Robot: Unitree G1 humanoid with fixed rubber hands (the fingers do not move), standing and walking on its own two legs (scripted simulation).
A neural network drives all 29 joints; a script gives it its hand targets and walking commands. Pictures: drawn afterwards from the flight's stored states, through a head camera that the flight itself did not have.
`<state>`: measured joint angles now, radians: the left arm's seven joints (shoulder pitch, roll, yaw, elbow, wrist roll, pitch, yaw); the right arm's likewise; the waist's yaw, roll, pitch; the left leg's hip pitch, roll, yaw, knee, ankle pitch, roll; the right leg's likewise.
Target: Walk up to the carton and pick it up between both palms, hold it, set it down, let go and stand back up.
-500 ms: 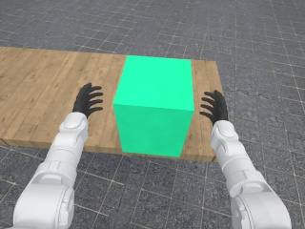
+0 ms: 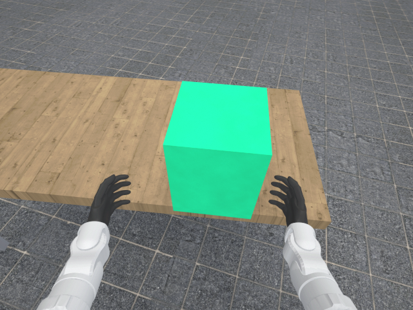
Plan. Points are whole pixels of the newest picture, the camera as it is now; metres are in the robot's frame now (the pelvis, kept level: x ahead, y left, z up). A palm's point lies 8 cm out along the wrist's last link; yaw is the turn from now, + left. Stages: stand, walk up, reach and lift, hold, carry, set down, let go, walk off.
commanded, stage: set down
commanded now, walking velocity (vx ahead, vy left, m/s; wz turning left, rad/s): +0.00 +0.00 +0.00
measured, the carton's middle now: (217, 152) +0.48 -0.04 +0.01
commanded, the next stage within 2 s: let go in 1.38 s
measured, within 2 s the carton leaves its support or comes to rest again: neither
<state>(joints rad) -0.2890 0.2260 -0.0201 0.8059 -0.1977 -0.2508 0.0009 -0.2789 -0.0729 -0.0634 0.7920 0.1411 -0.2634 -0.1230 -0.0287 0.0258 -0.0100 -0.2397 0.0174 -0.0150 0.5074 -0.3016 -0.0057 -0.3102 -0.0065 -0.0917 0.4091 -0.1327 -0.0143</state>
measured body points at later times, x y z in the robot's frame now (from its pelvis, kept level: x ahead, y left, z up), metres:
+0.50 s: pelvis +0.01 +0.00 +0.00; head +0.02 +0.00 +0.45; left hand +0.27 +0.21 -0.04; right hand +0.25 -0.21 -0.05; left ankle -0.02 +0.12 -0.74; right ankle +0.05 -0.12 -0.74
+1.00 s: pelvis +0.02 -0.01 +0.00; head +0.03 +0.00 +0.45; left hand +0.22 +0.21 -0.07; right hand +0.20 -0.23 -0.07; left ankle -0.02 +0.12 -0.74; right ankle +0.05 -0.12 -0.74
